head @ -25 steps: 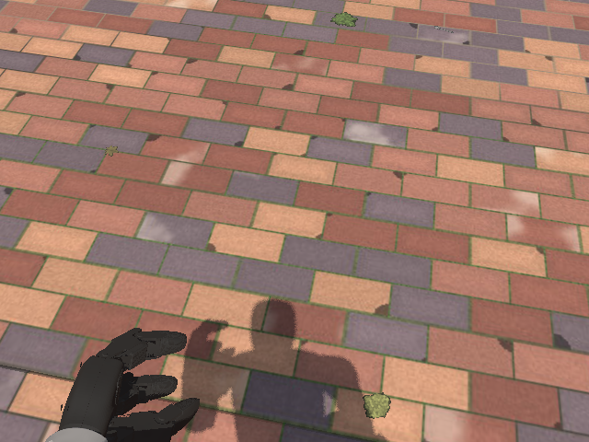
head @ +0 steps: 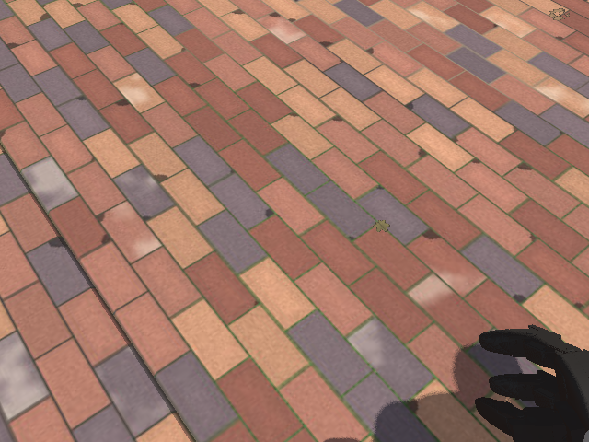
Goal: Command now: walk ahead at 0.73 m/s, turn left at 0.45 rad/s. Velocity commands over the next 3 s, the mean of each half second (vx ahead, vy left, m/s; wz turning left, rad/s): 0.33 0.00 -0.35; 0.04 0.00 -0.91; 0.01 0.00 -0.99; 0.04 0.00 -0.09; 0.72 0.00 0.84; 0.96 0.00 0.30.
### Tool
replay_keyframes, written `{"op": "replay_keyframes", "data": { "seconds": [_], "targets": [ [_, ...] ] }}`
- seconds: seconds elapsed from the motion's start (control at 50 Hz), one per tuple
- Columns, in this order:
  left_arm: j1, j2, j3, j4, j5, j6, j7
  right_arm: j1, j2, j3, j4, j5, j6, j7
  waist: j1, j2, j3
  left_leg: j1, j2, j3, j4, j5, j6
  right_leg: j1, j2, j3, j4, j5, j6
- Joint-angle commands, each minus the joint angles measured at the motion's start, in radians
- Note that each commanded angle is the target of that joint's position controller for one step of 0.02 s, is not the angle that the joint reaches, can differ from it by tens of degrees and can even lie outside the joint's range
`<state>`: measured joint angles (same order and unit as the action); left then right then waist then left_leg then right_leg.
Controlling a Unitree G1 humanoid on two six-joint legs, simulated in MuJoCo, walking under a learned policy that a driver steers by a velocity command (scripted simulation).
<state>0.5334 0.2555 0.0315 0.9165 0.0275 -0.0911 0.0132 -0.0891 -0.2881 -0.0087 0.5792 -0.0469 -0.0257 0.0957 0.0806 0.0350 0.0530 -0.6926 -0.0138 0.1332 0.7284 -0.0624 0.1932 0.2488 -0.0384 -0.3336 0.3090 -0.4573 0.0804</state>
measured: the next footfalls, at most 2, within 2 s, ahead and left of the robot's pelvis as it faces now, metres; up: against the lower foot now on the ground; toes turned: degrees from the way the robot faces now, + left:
left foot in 0.04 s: +0.23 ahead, +0.04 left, +0.00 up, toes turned +5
right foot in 0.52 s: +0.41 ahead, -0.15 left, +0.00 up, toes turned -17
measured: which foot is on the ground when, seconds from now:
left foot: up 0.00-0.02, down 0.04-0.52, up 0.54-0.92, down 0.94-1.00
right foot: down 0.00-0.02, up 0.04-0.50, down 0.52-0.96, up 0.98-1.00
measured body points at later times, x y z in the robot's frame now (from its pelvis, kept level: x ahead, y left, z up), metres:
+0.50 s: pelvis +0.27 -0.04 +0.02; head +0.31 -0.05 +0.46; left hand +0.46 +0.19 -0.09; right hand +0.38 -0.34 -0.09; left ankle +0.19 +0.04 -0.71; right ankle +0.37 -0.15 -0.70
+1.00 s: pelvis +0.38 -0.02 +0.02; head +0.42 -0.03 +0.47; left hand +0.72 +0.08 -0.04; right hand +0.31 -0.34 -0.07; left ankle +0.50 +0.05 -0.71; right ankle +0.35 -0.13 -0.69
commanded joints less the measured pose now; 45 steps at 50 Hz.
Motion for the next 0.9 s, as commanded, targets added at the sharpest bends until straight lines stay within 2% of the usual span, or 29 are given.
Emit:
{"op": "replay_keyframes", "data": {
  "seconds": [0.02, 0.04, 0.06, 0.08, 0.1, 0.12, 0.14, 0.16, 0.18, 0.22, 0.26, 0.32, 0.36, 0.42, 0.46, 0.48, 0.5, 0.52, 0.54, 0.56, 0.58, 0.6, 0.62, 0.64, 0.66, 0.7, 0.74, 0.82, 0.9],
  "targets": [
    [-0.107, 0.245, 0.041, -0.093, -0.018, 0.003, 0.014, 0.494, -0.102, -0.050, 0.134, -0.022, -0.027, -0.038, -0.317, -0.125, -0.154, 0.750, -0.075, -0.084, -0.239, 0.137, 0.051, -0.384, -0.195, 0.065, 0.593, 1.304, -0.124],
    [-0.067, 0.142, 0.029, -0.117, -0.015, 0.007, 0.004, 0.439, -0.179, -0.074, 0.141, -0.009, -0.025, -0.062, -0.208, 0.110, -0.232, 1.019, 0.156, -0.313, -0.149, 0.527, 0.030, -0.668, -0.011, 0.069, 0.994, 0.066, -0.096],
    [0.094, 0.085, 0.001, -0.161, -0.071, 0.016, 0.014, 0.446, -0.258, -0.086, 0.089, -0.010, -0.031, -0.066, -0.136, 0.125, -0.547, 1.288, 0.501, -0.708, -0.032, 1.199, 0.228, -0.848, 0.023, 0.318, 1.349, -0.186, -0.093],
    [-0.039, 0.207, 0.025, -0.146, -0.093, -0.035, 0.011, 0.506, -0.199, -0.081, 0.084, 0.025, -0.026, -0.069, -0.258, -0.005, -0.654, 1.239, 0.444, -0.716, -0.183, 0.902, 0.288, -0.867, 0.064, 0.576, 1.374, -0.147, -0.080],
    [-0.082, 0.189, 0.033, -0.175, -0.127, -0.035, 0.012, 0.435, -0.203, -0.088, 0.126, 0.039, -0.042, -0.060, -0.182, -0.068, -0.456, 1.062, 0.421, -0.604, -0.273, 0.650, 0.258, -0.937, 0.014, 0.532, 1.258, -0.087, -0.070],
    [-0.139, 0.171, 0.032, -0.170, -0.106, -0.022, 0.026, 0.322, -0.142, -0.073, 0.120, 0.062, -0.066, -0.060, -0.124, -0.150, -0.299, 0.847, 0.377, -0.520, -0.333, 0.493, 0.190, -0.928, -0.062, 0.483, 1.134, -0.014, -0.053],
    [-0.134, 0.161, 0.038, -0.145, -0.093, 0.001, 0.034, 0.241, -0.089, -0.056, 0.115, 0.058, -0.080, -0.066, -0.076, -0.156, -0.199, 0.676, 0.348, -0.442, -0.379, 0.471, 0.163, -0.872, -0.086, 0.467, 1.096, 0.021, -0.040],
    [-0.097, 0.156, 0.047, -0.121, -0.083, 0.026, 0.034, 0.218, -0.061, -0.050, 0.123, 0.043, -0.090, -0.064, -0.043, -0.132, -0.144, 0.534, 0.322, -0.360, -0.421, 0.503, 0.126, -0.774, -0.103, 0.465, 1.052, 0.057, -0.036],
    [-0.066, 0.123, 0.047, -0.111, -0.075, 0.043, 0.029, 0.204, -0.044, -0.048, 0.131, 0.036, -0.094, -0.063, -0.019, -0.093, -0.128, 0.464, 0.293, -0.289, -0.446, 0.517, 0.095, -0.727, -0.108, 0.460, 1.007, 0.089, -0.032],
    [-0.104, 0.089, 0.050, -0.134, -0.069, 0.058, 0.025, 0.181, -0.048, -0.051, 0.147, 0.026, -0.096, -0.075, -0.011, -0.021, -0.078, 0.377, 0.250, -0.157, -0.485, 0.577, 0.062, -0.741, -0.096, 0.422, 0.939, 0.151, -0.023],
    [-0.157, 0.070, 0.049, -0.168, -0.062, 0.060, 0.021, 0.161, -0.055, -0.053, 0.151, 0.020, -0.085, -0.102, -0.008, 0.013, -0.069, 0.388, 0.212, -0.049, -0.495, 0.591, 0.028, -0.792, -0.087, 0.385, 0.841, 0.278, -0.017],
    [-0.225, 0.053, 0.041, -0.194, -0.047, 0.058, 0.001, 0.143, -0.062, -0.053, 0.145, 0.032, -0.053, -0.139, -0.038, 0.029, -0.080, 0.456, 0.164, 0.060, -0.459, 0.505, -0.017, -0.791, -0.067, 0.317, 0.616, 0.475, -0.025],
    [-0.290, 0.045, 0.036, -0.224, -0.042, 0.062, -0.020, 0.169, -0.087, -0.058, 0.153, 0.039, -0.031, -0.151, -0.077, 0.024, -0.089, 0.553, 0.199, 0.068, -0.424, 0.496, -0.021, -0.821, -0.059, 0.290, 0.499, 0.528, -0.037],
    [-0.335, 0.077, 0.043, -0.273, -0.040, 0.069, -0.057, 0.183, -0.117, -0.069, 0.156, 0.048, 0.006, -0.152, -0.096, 0.037, -0.090, 0.664, 0.264, 0.067, -0.339, 0.515, -0.020, -0.855, -0.045, 0.253, 0.421, 0.434, -0.074],
    [-0.305, 0.111, 0.057, -0.289, -0.040, 0.071, -0.072, 0.158, -0.132, -0.077, 0.142, 0.061, 0.023, -0.157, -0.071, 0.055, -0.102, 0.680, 0.285, 0.071, -0.237, 0.633, -0.037, -0.807, -0.004, 0.213, 0.396, 0.320, -0.112],
    [-0.262, 0.129, 0.065, -0.286, -0.042, 0.070, -0.072, 0.147, -0.134, -0.080, 0.135, 0.068, 0.028, -0.160, -0.047, 0.063, -0.118, 0.677, 0.283, 0.078, -0.154, 0.710, -0.054, -0.750, 0.029, 0.194, 0.367, 0.284, -0.138],
    [-0.170, 0.151, 0.079, -0.269, -0.043, 0.064, -0.066, 0.129, -0.129, -0.080, 0.130, 0.076, 0.033, -0.160, 0.005, 0.043, -0.152, 0.647, 0.258, 0.099, -0.006, 0.728, -0.085, -0.634, 0.067, 0.186, 0.280, 0.328, -0.178],
    [-0.066, 0.214, 0.105, -0.258, -0.036, 0.057, -0.045, 0.142, -0.123, -0.079, 0.124, 0.076, 0.029, -0.152, 0.065, -0.059, -0.190, 0.504, 0.195, 0.095, 0.225, 0.508, -0.147, -0.432, 0.047, 0.294, 0.171, 0.639, -0.238],
    [-0.114, 0.330, 0.128, -0.275, -0.028, 0.056, -0.027, 0.190, -0.025, -0.056, 0.082, 0.019, 0.019, -0.133, -0.052, -0.348, -0.206, 0.183, -0.006, 0.073, 0.521, -0.470, -0.219, -0.241, -0.149, 0.654, 0.227, 1.201, -0.364],
    [-0.139, 0.325, 0.122, -0.332, 0.013, 0.046, -0.034, 0.219, -0.069, -0.055, 0.066, 0.026, 0.004, -0.113, -0.044, -0.332, -0.424, -0.002, -0.137, -0.196, 0.774, -0.627, -0.250, -0.062, -0.297, 1.077, 0.111, 0.993, -0.560],
    [-0.205, 0.296, 0.119, -0.366, 0.001, 0.045, -0.039, 0.181, -0.122, -0.066, 0.068, 0.052, -0.012, -0.098, -0.022, -0.184, -0.428, -0.034, -0.077, -0.308, 0.780, -0.550, -0.226, -0.074, -0.296, 1.028, 0.061, 0.796, -0.521],
    [-0.264, 0.247, 0.107, -0.377, -0.031, 0.050, -0.033, 0.127, -0.125, -0.069, 0.053, 0.055, -0.015, -0.097, -0.045, -0.079, -0.315, -0.056, -0.051, -0.301, 0.715, -0.466, -0.218, -0.180, -0.245, 0.936, 0.045, 0.652, -0.462],
    [-0.312, 0.209, 0.097, -0.389, -0.057, 0.061, -0.022, 0.106, -0.111, -0.069, 0.058, 0.039, -0.010, -0.105, -0.077, 0.005, -0.220, -0.053, -0.017, -0.295, 0.625, -0.414, -0.221, -0.305, -0.199, 0.857, 0.031, 0.567, -0.409],
    [-0.344, 0.187, 0.090, -0.402, -0.061, 0.073, -0.009, 0.101, -0.109, -0.070, 0.054, 0.033, 0.000, -0.111, -0.100, 0.004, -0.189, 0.001, -0.002, -0.293, 0.528, -0.384, -0.222, -0.404, -0.162, 0.805, 0.023, 0.528, -0.379],
    [-0.361, 0.180, 0.089, -0.416, -0.054, 0.084, 0.000, 0.104, -0.092, -0.069, 0.056, 0.036, 0.008, -0.109, -0.114, -0.017, -0.175, 0.065, -0.006, -0.278, 0.421, -0.368, -0.227, -0.466, -0.114, 0.761, 0.017, 0.502, -0.347],
    [-0.352, 0.197, 0.100, -0.426, -0.040, 0.101, 0.014, 0.107, -0.046, -0.059, 0.070, 0.045, 0.012, -0.111, -0.105, -0.056, -0.179, 0.119, -0.044, -0.248, 0.244, -0.347, -0.252, -0.486, -0.067, 0.731, 0.032, 0.557, -0.324],
    [-0.332, 0.224, 0.113, -0.426, -0.041, 0.113, 0.029, 0.116, -0.033, -0.054, 0.081, 0.053, 0.013, -0.117, -0.093, -0.099, -0.218, 0.157, -0.060, -0.261, 0.141, -0.305, -0.268, -0.472, -0.061, 0.749, 0.048, 0.529, -0.310],
    [-0.352, 0.225, 0.117, -0.445, -0.043, 0.135, 0.036, 0.110, -0.058, -0.066, 0.091, 0.058, 0.014, -0.120, -0.066, -0.181, -0.213, 0.213, -0.074, -0.275, 0.017, -0.222, -0.265, -0.502, -0.036, 0.807, 0.050, 0.331, -0.261],
    [-0.381, 0.222, 0.117, -0.466, -0.044, 0.146, 0.027, 0.138, -0.089, -0.086, 0.099, 0.061, -0.010, -0.108, -0.062, -0.239, -0.191, 0.312, -0.072, -0.280, -0.169, -0.215, -0.231, -0.510, -0.015, 0.886, 0.088, 0.280, -0.233]
  ]
}}
Over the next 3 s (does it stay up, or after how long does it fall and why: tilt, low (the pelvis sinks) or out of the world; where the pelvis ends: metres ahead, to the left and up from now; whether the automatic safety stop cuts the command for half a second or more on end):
stays up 0.93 -0.53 0.00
